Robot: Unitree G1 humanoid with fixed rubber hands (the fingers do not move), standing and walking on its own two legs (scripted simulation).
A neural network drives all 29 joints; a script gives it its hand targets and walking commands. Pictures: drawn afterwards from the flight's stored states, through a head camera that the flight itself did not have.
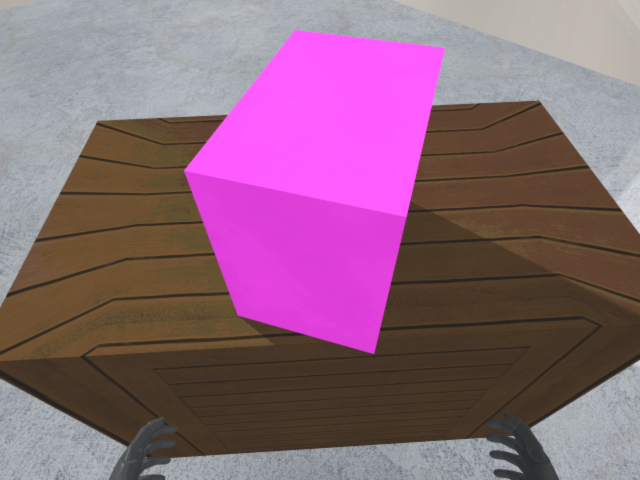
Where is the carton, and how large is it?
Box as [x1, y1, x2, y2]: [184, 30, 444, 353]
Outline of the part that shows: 295,30 184,171 238,315 373,353 404,225 444,48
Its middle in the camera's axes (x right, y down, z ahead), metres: +0.02 -0.07 +0.54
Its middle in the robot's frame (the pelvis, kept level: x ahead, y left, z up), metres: +0.46 +0.01 +0.09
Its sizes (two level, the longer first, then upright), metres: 0.313 0.208 0.282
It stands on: a pedestal, 0.70 m high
